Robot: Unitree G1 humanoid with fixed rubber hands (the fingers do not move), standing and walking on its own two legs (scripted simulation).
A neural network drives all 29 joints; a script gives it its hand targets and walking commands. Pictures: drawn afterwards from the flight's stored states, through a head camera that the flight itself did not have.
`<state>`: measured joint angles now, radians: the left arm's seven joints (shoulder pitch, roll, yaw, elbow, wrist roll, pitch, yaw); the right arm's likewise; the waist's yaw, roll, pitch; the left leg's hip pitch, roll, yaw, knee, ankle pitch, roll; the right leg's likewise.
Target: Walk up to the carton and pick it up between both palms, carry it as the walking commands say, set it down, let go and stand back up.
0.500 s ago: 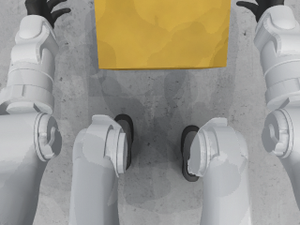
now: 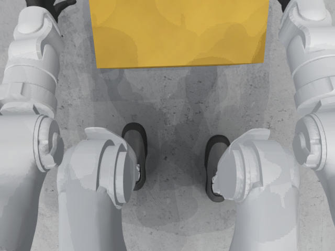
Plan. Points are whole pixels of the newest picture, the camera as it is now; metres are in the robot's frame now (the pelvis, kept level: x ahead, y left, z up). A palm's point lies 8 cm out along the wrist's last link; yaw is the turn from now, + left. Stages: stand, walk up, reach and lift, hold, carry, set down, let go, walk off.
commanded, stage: reach and lift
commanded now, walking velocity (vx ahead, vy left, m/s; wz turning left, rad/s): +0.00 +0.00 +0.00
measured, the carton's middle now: (176, 19) +0.52 +0.02 -0.25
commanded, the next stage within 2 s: none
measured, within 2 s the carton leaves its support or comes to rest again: leaves its support in 1.36 s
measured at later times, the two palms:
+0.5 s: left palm (62, 3) +0.52 +0.22 -0.17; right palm out of the picture +0.54 -0.17 -0.17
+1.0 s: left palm (63, 0) +0.53 +0.21 -0.17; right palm out of the picture +0.55 -0.16 -0.17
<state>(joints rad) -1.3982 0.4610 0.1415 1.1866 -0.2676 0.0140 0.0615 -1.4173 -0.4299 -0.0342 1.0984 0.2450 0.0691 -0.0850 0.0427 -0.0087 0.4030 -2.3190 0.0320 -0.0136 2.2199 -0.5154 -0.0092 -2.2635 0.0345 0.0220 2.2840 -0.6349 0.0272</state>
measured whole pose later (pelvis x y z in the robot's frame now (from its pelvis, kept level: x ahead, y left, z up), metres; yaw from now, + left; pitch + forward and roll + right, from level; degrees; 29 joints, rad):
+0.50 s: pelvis -0.01 +0.00 +0.01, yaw -1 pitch +36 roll +0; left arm -1.47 0.40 0.09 1.23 -0.27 0.00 0.08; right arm -1.48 -0.41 0.02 1.16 0.29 0.05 -0.12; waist 0.04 -0.02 0.40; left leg -2.32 0.04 -0.02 2.18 -0.49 0.00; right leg -2.27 0.04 0.02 2.24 -0.60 0.03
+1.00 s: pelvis -0.01 +0.00 +0.01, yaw -1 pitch +36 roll +0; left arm -1.49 0.40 0.11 1.23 -0.24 0.05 0.09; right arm -1.53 -0.39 0.00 1.22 0.24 0.08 -0.12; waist 0.06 -0.03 0.39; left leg -2.32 0.04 -0.02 2.19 -0.51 -0.01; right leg -2.28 0.05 0.02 2.24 -0.60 0.03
